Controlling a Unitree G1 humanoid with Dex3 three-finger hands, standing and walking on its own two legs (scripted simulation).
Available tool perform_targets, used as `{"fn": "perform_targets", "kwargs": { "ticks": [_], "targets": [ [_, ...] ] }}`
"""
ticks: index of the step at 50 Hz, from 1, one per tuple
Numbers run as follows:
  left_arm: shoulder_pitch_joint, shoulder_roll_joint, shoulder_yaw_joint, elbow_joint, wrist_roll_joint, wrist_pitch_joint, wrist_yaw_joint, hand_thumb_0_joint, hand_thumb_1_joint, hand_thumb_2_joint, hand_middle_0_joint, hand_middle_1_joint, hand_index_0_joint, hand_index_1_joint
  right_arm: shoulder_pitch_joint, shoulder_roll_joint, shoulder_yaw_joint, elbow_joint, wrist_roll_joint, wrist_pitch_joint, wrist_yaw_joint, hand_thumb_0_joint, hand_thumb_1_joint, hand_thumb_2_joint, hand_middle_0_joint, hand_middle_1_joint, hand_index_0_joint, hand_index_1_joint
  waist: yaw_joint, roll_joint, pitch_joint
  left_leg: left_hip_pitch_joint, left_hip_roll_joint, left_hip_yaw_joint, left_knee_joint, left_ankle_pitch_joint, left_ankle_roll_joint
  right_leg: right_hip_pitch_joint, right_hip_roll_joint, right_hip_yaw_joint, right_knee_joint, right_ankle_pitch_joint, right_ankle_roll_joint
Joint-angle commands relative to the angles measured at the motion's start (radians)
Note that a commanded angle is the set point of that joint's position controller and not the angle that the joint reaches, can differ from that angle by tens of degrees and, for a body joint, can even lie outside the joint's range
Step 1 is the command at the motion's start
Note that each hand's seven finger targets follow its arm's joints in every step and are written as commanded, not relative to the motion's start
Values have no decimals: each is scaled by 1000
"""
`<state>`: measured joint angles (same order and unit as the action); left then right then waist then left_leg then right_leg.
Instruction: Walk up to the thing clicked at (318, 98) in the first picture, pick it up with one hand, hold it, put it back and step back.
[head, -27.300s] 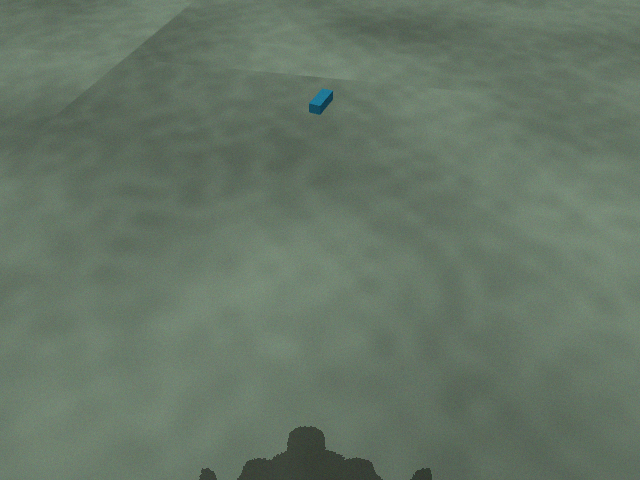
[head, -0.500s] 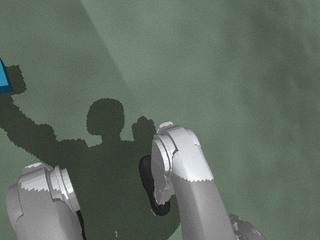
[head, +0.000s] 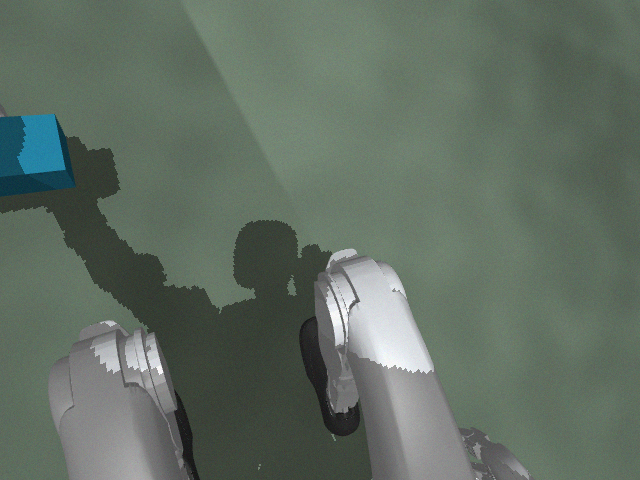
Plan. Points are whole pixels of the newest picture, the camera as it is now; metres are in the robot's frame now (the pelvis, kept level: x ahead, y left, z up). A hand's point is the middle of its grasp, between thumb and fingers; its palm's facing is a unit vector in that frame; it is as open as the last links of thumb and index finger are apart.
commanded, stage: lift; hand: left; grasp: from above
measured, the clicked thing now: out of the picture +0.53 +0.29 -0.18
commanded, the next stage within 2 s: hold in 1.62 s
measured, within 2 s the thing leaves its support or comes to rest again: neither
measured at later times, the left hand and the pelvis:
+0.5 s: hand out of the picture +0.45 +0.30 -0.03, palm faces -0.47 -0.07 -0.88, open 9.9 cm; pelvis +0.00 +0.00 +0.08, yaw +4 degrees
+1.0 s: hand out of the picture +0.36 +0.27 +0.18, palm faces -0.45 -0.10 -0.89, open 9.9 cm; pelvis +0.01 -0.01 +0.25, yaw +6 degrees
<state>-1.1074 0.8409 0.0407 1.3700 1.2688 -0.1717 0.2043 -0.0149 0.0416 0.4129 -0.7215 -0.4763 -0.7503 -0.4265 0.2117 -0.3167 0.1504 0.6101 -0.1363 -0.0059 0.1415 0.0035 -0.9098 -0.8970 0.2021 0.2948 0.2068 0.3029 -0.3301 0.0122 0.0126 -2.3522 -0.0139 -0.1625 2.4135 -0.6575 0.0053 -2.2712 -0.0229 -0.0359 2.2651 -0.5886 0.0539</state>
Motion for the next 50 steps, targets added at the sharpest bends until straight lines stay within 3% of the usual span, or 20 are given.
{"fn": "perform_targets", "kwargs": {
  "ticks": [1,2,7,13,14,19,23,28,31,35,39,41,44,47,50],
  "targets": [
    [-371,260,45,-246,-44,20,15,0,741,658,-1025,-711,-1068,-666,226,-282,-116,-3,17,18,-22,0,-917,-907,199,300,199,300,1,425,-797,579,-11,109,-314,187,3,397,33,-126,-211,159,-103],
    [-353,230,29,-251,-59,26,-1,0,756,667,-1037,-713,-1080,-668,227,-273,-118,-4,19,23,-22,0,-916,-906,199,300,199,300,0,404,-807,597,-8,109,-320,189,4,408,37,-126,-216,160,-102],
    [-320,243,52,-353,-96,39,-56,0,750,694,-1037,-710,-1074,-671,229,-276,-148,-7,40,49,-39,0,-915,-906,199,300,199,300,37,385,-797,600,-17,112,-358,159,6,402,28,-110,-259,119,-112],
    [-244,201,54,-518,-144,26,-102,0,742,687,-1018,-717,-1058,-674,226,-249,-187,-26,67,72,-56,0,-915,-906,200,300,199,300,71,362,-894,685,-15,123,-418,193,11,465,19,-82,-309,151,-107],
    [-226,227,71,-523,-143,26,-106,0,754,677,-1023,-720,-1066,-674,223,-252,-198,-23,74,76,-62,0,-915,-905,200,300,199,300,91,348,-887,694,-16,122,-433,168,13,453,17,-76,-322,127,-109],
    [-164,135,39,-621,-177,19,-124,0,801,705,-1055,-730,-1097,-685,202,-219,-215,-31,92,83,-76,0,-911,-904,200,300,199,300,105,334,-882,771,-9,105,-524,138,15,487,14,-68,-379,122,-100],
    [-93,115,35,-658,-198,23,-144,0,810,715,-1044,-756,-1089,-708,179,-223,-228,-41,103,85,-88,0,-909,-904,200,300,200,300,132,322,-879,848,-5,67,-604,129,11,504,12,-68,-405,121,-98],
    [-23,56,14,-746,-237,35,-149,0,791,716,-1029,-759,-1074,-711,147,-188,-236,-43,120,82,-106,0,-906,-903,200,300,200,300,149,285,-883,925,4,76,-699,125,17,627,14,-56,-491,143,-83],
    [52,39,5,-758,-242,46,-155,0,799,671,-1027,-736,-1076,-684,131,-179,-240,-41,127,80,-116,0,-904,-902,200,300,200,300,162,260,-873,1000,10,71,-750,170,14,680,18,-55,-538,165,-81],
    [91,12,-3,-829,-254,66,-145,0,769,682,-1026,-703,-1067,-660,106,-156,-241,-45,136,76,-132,0,-901,-901,200,300,200,300,180,236,-866,1068,14,83,-839,144,15,796,21,-46,-631,156,-76],
    [188,-5,-4,-846,-267,93,-139,0,739,678,-1009,-685,-1047,-646,69,-134,-236,-42,148,72,-151,0,-898,-899,200,300,200,300,198,191,-797,1130,17,93,-938,107,15,904,24,-34,-742,125,-71],
    [225,-48,-33,-845,-266,100,-147,0,726,664,-1007,-664,-1042,-628,63,-121,-233,-35,152,66,-160,0,-898,-899,200,300,200,300,196,177,-751,1155,19,95,-980,105,14,943,27,-31,-785,122,-70],
    [265,-41,-20,-889,-280,103,-145,0,732,645,-1025,-620,-1055,-590,50,-110,-227,-39,160,53,-175,0,-895,-898,200,300,200,300,213,153,-717,1210,20,96,-1060,77,16,1033,26,-17,-869,104,-66],
    [330,-67,-30,-845,-282,107,-140,0,702,616,-999,-614,-1030,-582,39,-102,-222,-29,167,38,-191,0,-895,-899,200,300,200,300,220,123,-644,1278,25,88,-1136,65,13,1098,31,-10,-943,95,-64],
    [326,-92,-48,-845,-284,108,-121,0,693,651,-1010,-610,-1032,-587,35,-88,-217,-23,172,19,-202,0,-896,-899,200,300,200,300,220,107,-585,1318,22,100,-1204,40,16,1180,34,6,-1032,71,-62]
  ]
}}
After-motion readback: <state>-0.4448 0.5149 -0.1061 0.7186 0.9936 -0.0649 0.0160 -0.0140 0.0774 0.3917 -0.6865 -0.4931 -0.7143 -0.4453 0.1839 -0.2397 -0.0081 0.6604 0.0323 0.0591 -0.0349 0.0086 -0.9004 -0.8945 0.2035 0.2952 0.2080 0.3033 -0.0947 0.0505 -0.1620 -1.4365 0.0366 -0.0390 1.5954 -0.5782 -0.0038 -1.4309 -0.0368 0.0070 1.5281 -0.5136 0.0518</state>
